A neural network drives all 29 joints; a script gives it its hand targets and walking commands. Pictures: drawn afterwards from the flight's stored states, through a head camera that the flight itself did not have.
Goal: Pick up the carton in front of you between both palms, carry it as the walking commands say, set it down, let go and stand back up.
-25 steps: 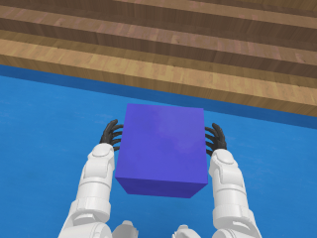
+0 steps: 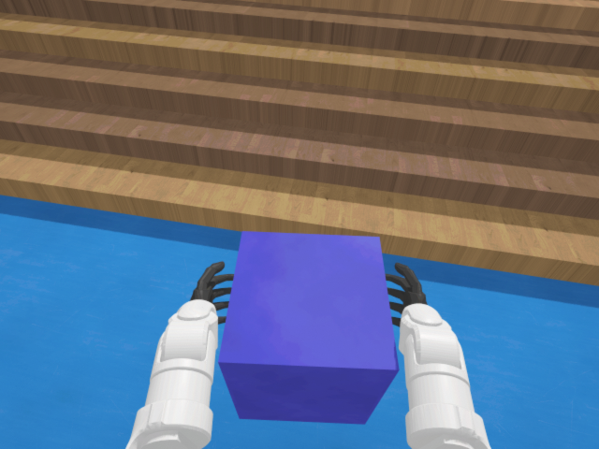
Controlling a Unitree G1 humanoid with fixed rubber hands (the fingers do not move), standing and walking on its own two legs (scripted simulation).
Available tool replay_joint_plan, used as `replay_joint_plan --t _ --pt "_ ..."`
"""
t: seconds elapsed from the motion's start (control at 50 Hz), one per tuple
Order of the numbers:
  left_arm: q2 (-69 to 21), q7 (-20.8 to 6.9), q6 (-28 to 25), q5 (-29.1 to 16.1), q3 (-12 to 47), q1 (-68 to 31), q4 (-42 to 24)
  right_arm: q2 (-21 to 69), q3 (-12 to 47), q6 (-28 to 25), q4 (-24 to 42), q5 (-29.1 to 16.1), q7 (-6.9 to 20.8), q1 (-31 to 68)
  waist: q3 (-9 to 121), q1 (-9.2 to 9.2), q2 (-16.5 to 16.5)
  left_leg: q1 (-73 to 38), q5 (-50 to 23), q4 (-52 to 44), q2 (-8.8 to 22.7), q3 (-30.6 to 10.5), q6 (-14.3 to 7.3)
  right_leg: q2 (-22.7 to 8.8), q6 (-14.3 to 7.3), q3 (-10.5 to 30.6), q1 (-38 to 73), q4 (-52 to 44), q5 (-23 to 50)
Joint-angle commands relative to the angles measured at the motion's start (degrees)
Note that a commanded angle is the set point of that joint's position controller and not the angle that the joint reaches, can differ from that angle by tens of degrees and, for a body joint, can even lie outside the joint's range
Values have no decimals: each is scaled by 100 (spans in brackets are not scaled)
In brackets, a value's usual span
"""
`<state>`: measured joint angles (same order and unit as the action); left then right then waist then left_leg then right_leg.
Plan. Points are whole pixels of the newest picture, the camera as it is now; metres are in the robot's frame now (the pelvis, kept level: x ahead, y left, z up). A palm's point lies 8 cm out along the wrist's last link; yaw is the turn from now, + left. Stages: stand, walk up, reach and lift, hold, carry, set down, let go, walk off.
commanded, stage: reach and lift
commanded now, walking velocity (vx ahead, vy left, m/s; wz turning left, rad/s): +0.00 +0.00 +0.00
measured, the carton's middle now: (306, 332) +0.31 +0.00 -0.05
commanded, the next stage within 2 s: hold in 0.80 s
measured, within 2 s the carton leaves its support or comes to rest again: neither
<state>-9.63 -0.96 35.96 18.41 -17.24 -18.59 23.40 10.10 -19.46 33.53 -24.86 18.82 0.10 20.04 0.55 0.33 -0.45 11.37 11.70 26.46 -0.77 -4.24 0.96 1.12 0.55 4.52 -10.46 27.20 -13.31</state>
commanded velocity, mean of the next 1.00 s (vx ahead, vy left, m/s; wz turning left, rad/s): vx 0.00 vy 0.00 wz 0.00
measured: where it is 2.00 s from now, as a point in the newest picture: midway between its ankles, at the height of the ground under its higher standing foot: outside the picture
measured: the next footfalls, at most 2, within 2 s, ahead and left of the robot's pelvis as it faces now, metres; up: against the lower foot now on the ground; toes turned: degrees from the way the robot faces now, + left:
none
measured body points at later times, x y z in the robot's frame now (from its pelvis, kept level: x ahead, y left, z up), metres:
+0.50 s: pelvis +0.01 +0.00 +0.01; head -0.01 +0.01 +0.46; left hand +0.32 +0.15 +0.03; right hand +0.32 -0.15 +0.03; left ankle +0.03 +0.13 -0.74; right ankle +0.02 -0.13 -0.74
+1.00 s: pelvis +0.01 +0.00 +0.01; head -0.03 +0.00 +0.46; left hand +0.31 +0.15 +0.05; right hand +0.31 -0.15 +0.05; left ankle +0.03 +0.13 -0.74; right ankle +0.02 -0.13 -0.74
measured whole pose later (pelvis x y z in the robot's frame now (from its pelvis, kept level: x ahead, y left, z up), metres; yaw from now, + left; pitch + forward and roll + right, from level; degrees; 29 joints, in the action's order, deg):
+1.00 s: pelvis +0.01 +0.00 +0.01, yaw +0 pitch -7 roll +0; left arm -8.3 -0.2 44.1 15.4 -10.1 -13.1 11.5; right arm 8.7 -12.3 42.0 -12.9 15.9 0.0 14.7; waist -0.4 0.0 -0.4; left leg 2.2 9.3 18.5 -0.6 -4.2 0.9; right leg 0.7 0.6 4.7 -1.2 19.0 -10.7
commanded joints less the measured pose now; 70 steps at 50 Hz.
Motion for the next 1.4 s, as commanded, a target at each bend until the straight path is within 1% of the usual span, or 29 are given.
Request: replay_joint_plan --t 0.0,0.16,0.48,0.62,0.76,0.8,0.86,0.88,0.9,0.94,0.98,1.02,1.16,1.26,1.38 --pt "-5407 -1426 -321 -1372 3038 -3449 -177 5660 3039 -59 -268 -1299 1539 2926 1333 -8 -5 -666 -203 -378 -448 120 -133 370 -75 -88 -7 -576 231" --pt "-5374 -1370 -250 -1336 3082 -3334 -262 5527 3063 -7 -174 -1272 1545 2870 1416 -7 40 -865 -382 -477 -448 123 -83 416 -59 -124 161 -640 363" --pt "-5308 -1291 -33 -1529 3319 -2620 -843 5319 3293 186 435 -1424 1494 2193 1459 -9 60 -1260 -1350 -669 -473 78 -19 472 -21 -93 584 -820 1260" --pt "-5258 -1293 60 -1597 3396 -2491 -1041 5324 3400 291 632 -1501 1473 2055 1408 -1 34 -1307 -1441 -719 -490 74 -18 467 7 -68 695 -870 1412" --pt "-5182 -1308 152 -1611 3402 -2518 -1135 5334 3420 395 717 -1535 1455 2061 1310 10 11 -1302 -1318 -760 -497 89 -29 447 29 -54 732 -914 1355" --pt "-5196 -1316 184 -1680 3520 -2525 -1260 5375 3526 431 848 -1599 1444 2046 1380 -9 5 -1349 -1382 -769 -499 87 -29 445 34 -47 793 -928 1445" --pt "-5216 -1296 304 -1872 3828 -2395 -1655 5394 3808 565 1238 -1774 1406 1880 1604 -48 -2 -1520 -1727 -803 -500 56 -13 442 53 -15 1001 -963 1848" --pt "-5177 -1279 368 -1890 3850 -2315 -1732 5351 3831 632 1316 -1793 1388 1798 1582 -49 -4 -1540 -1760 -828 -500 47 -8 436 59 -5 1050 -987 1898" --pt "-5114 -1261 434 -1871 3823 -2230 -1755 5287 3802 700 1337 -1778 1371 1716 1471 -51 -6 -1530 -1691 -864 -499 46 -7 431 61 -1 1050 -1022 1829" --pt "-4964 -1238 547 -1771 3672 -2129 -1686 5140 3662 811 1277 -1693 1358 1633 1101 -40 -8 -1416 -1327 -945 -495 65 -22 421 52 -14 939 -1102 1430" --pt "-4882 -1246 602 -1673 3512 -2168 -1550 5055 3518 861 1163 -1619 1381 1707 766 -16 -6 -1275 -884 -993 -483 89 -46 407 26 -41 769 -1149 958" --pt "-4920 -1276 602 -1667 3479 -2328 -1507 5077 3500 856 1128 -1634 1423 1892 698 1 4 -1231 -641 -986 -469 100 -63 397 1 -57 674 -1144 709" --pt "-5151 -1329 541 -1744 3554 -2850 -1439 5246 3554 779 1045 -1693 1489 2394 986 -24 27 -1304 -476 -877 -446 102 -59 385 -23 -78 592 -1033 517" --pt "-5189 -1335 539 -1695 3479 -2952 -1244 5229 3462 765 872 -1622 1508 2506 968 -42 31 -1282 -333 -877 -431 110 -50 388 -31 -104 523 -1022 343" --pt "-5215 -1324 540 -1659 3429 -2931 -1166 5197 3426 757 823 -1594 1525 2543 1001 -26 37 -1320 -451 -892 -425 108 -32 406 -31 -118 548 -1027 433"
